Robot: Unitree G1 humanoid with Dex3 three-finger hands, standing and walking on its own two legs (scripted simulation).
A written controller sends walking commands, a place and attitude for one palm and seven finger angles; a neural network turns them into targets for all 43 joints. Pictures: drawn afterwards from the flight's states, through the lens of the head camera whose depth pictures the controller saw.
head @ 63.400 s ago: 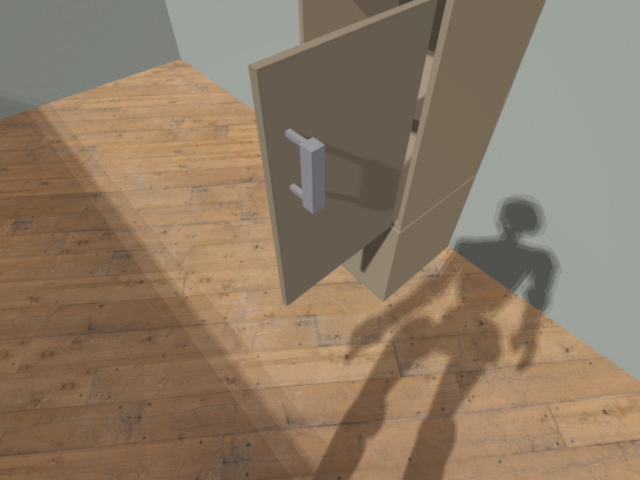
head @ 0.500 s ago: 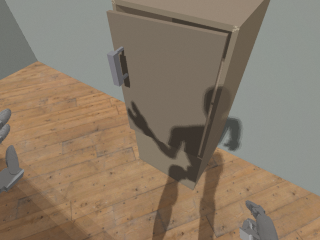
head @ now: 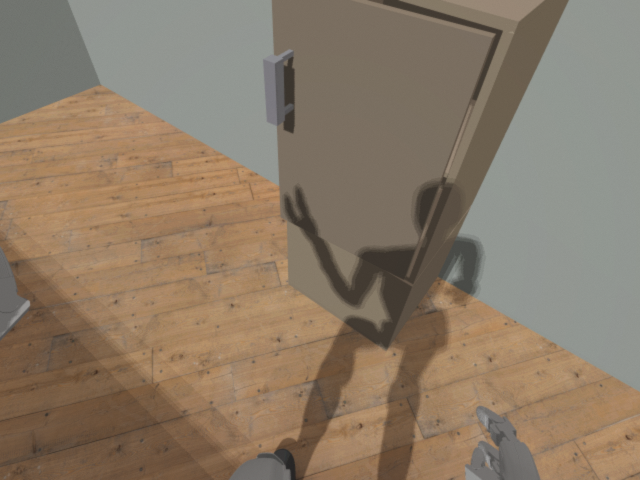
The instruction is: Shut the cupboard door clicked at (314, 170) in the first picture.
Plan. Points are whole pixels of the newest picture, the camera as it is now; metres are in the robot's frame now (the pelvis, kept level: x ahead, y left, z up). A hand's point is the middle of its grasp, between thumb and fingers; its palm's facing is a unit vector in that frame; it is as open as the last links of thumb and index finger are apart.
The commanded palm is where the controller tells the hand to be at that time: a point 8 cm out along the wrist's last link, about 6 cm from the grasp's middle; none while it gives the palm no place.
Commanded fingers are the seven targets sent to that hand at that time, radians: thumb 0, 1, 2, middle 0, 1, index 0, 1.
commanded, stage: step back with the hand held close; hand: left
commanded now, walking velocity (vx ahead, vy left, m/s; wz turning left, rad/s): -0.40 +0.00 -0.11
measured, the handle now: (281, 87) +0.79 +0.11 +0.09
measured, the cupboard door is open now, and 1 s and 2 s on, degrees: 5 5 5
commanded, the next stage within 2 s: stop stepping back and stand still in 0.18 s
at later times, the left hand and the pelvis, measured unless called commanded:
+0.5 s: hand out of the picture +0.10 +0.28 +0.20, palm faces +0.33 -0.83 -0.44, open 7.4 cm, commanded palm +0.05 +0.32 +0.20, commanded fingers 0.00 0.90 0.90 -0.20 -0.30 -0.20 -0.30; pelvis -0.13 +0.04 +0.01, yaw -6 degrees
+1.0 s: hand out of the picture +0.06 +0.28 +0.19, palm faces +0.34 -0.83 -0.44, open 7.4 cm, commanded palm +0.01 +0.33 +0.20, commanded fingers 0.00 0.90 0.90 -0.20 -0.30 -0.20 -0.30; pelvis -0.16 +0.05 +0.02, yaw -7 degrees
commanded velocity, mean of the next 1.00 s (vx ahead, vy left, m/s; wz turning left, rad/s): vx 0.03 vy -0.03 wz -0.02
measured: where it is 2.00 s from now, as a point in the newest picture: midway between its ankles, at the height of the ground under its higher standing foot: outside the picture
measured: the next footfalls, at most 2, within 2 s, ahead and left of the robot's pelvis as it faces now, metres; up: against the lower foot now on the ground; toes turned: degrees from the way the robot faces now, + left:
left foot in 0.20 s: +0.08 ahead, +0.12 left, +0.00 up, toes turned +0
right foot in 0.48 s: -0.15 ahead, -0.03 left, +0.00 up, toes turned -9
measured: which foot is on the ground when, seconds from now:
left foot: down 0.00-0.04, up 0.06-0.18, down 0.20-0.48, up 0.50-0.62, down 0.64-0.86, up 0.88-1.00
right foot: down 0.00-0.22, up 0.24-0.46, down 0.48-1.00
